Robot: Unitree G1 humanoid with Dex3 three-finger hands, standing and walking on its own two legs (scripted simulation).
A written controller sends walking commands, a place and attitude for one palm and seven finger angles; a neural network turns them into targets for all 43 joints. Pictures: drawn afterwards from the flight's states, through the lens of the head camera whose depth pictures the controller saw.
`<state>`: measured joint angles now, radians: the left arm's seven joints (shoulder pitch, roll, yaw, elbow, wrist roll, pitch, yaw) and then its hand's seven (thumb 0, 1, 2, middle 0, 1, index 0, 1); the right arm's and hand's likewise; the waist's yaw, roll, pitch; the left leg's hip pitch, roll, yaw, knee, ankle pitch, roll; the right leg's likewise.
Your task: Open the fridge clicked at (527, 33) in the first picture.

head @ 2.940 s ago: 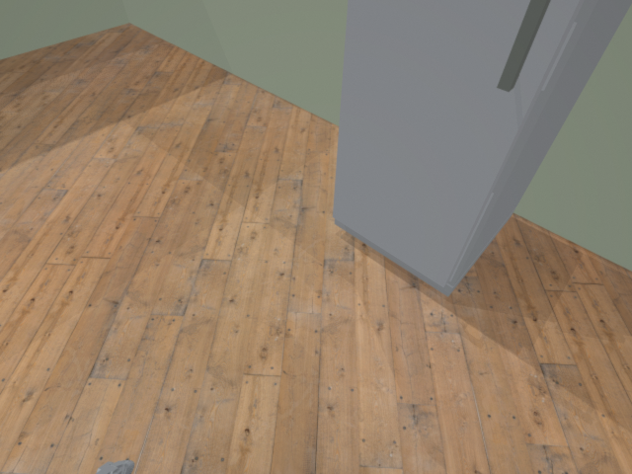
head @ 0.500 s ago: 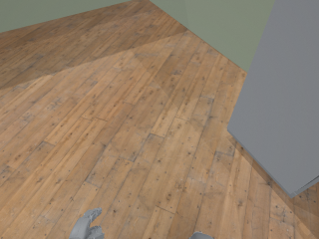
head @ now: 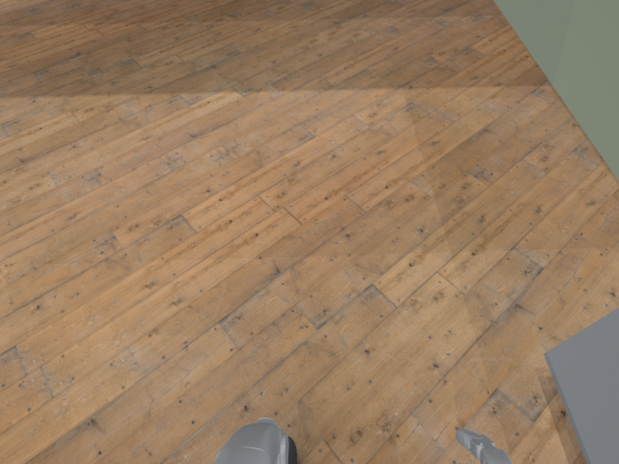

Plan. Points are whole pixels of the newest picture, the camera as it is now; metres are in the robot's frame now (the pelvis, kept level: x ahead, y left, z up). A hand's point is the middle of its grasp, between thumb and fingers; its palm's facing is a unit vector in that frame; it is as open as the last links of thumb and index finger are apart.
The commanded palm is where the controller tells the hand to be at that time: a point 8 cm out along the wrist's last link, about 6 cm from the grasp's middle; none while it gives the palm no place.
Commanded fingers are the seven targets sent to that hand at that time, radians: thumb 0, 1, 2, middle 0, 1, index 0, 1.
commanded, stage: walk to a spot facing it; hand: right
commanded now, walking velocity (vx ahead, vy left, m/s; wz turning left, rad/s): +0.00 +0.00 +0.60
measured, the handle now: out of the picture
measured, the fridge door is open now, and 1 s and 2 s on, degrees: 0 0 0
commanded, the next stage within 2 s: none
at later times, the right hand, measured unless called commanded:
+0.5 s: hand (494, 440) +0.20 -0.25 -0.18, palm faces -0.16 +0.96 -0.21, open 7.4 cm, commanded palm none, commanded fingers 0.00 -0.90 -0.90 0.20 0.30 0.20 0.30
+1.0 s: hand (423, 361) +0.30 -0.14 -0.15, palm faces -0.59 +0.78 -0.23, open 7.4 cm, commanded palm none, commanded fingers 0.00 -0.90 -0.90 0.20 0.30 0.20 0.30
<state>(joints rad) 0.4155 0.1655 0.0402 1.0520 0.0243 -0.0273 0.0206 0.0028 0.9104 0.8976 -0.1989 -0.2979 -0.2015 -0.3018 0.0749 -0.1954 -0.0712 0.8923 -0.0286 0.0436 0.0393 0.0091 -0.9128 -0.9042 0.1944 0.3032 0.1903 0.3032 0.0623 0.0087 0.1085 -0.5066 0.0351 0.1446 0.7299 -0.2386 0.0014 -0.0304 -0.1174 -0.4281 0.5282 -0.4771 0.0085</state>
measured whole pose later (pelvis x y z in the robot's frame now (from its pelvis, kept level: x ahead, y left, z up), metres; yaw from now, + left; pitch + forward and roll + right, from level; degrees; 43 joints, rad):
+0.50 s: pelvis +0.08 -0.06 +0.00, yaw +16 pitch +1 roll +0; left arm 0.09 0.17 0.03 0.86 0.01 0.00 0.02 0.00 0.91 0.90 -0.20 -0.30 -0.20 -0.30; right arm 0.21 -0.26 -0.10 0.89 -0.01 0.06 0.00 0.01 -0.91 -0.90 0.20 0.30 0.20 0.30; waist -0.05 0.07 0.06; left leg -0.41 -0.05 -0.11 0.70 -0.34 -0.01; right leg -0.33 -0.04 -0.08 0.63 -0.32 0.01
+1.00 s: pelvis +0.09 -0.05 +0.00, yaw +36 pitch +1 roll +0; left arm 0.32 0.20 0.07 0.98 0.02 0.02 0.01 0.00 0.90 0.90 -0.20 -0.30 -0.20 -0.30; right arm 0.13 -0.22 -0.08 0.89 -0.02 0.07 0.03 0.01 -0.91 -0.90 0.20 0.30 0.19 0.30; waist 0.05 -0.01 0.08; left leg -0.33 0.04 0.10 0.68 -0.36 -0.03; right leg -0.20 -0.20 -0.40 0.61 -0.37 0.02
